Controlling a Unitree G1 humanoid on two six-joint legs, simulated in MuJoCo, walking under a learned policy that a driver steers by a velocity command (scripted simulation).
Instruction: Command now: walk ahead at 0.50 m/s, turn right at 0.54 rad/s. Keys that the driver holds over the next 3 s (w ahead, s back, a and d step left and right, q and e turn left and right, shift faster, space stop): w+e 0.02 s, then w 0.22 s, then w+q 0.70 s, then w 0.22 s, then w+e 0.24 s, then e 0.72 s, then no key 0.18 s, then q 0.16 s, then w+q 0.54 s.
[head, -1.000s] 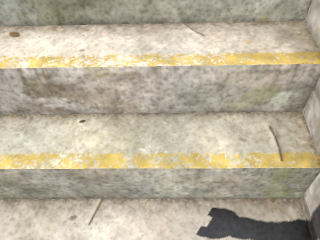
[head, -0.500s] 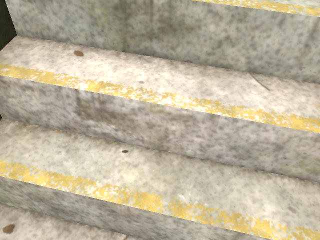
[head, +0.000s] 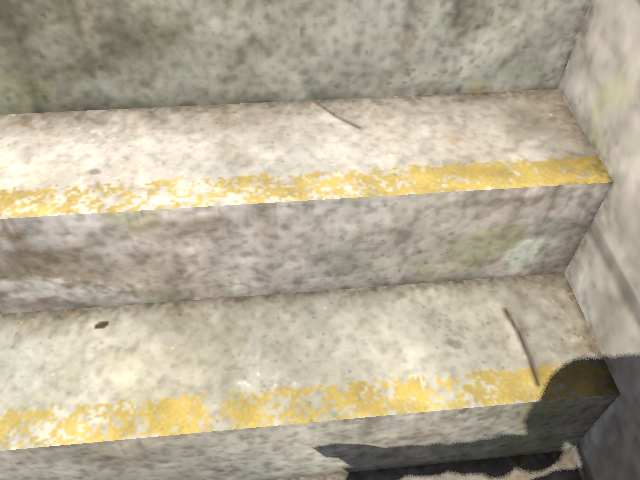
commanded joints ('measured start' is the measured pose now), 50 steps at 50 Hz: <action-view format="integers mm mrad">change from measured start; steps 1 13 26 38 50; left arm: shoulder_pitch -14 -132 217 297 -139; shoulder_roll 60 -26 15 125 -55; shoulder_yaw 20 -29 -25 1 -25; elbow -113 -239 29 114 -229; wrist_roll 18 -8 15 11 10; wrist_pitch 6 20 -92 -110 -92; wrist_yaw -8 -39 -12 33 -98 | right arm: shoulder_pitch -18 -73 -221 -511 -107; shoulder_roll -88 -123 92 129 -175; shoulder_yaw -26 -34 -14 17 -82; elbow -53 -74 -284 -520 -223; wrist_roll -10 12 -6 -23 10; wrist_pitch -31 -53 51 112 106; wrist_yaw -1 13 21 25 3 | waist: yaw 34 25 9 55 -35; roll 26 219 -29 -25 162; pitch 51 -53 22 14 -267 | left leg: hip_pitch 41 -73 -987 -1219 -143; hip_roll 325 271 -28 69 166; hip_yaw -269 1 -249 -161 -1082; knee -229 -215 1873 1640 -58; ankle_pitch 18 290 -133 -231 -545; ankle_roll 166 99 -3 -41 126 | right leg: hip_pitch -282 129 386 629 -305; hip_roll -64 -107 -378 -371 -42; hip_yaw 45 -64 114 -95 142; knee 368 -468 -1156 -1304 767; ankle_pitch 71 124 15 179 364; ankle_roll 21 28 -107 -114 19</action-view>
